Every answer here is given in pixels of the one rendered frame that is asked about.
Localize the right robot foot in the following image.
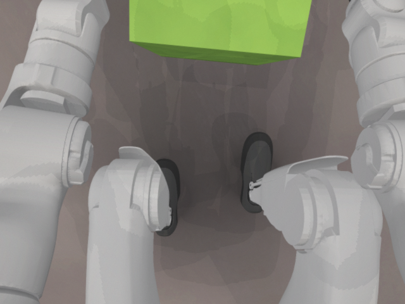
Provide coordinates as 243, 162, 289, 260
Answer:
240, 132, 273, 213

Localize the left robot forearm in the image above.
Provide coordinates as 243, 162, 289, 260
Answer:
0, 0, 109, 118

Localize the right robot forearm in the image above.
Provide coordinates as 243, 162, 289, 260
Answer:
342, 0, 405, 128

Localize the left robot shin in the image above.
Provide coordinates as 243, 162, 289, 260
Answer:
88, 146, 171, 231

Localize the robot left upper arm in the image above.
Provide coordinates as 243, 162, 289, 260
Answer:
0, 105, 94, 304

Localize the robot right upper arm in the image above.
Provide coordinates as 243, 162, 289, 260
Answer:
351, 120, 405, 284

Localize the carton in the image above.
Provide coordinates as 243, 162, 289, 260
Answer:
129, 0, 312, 65

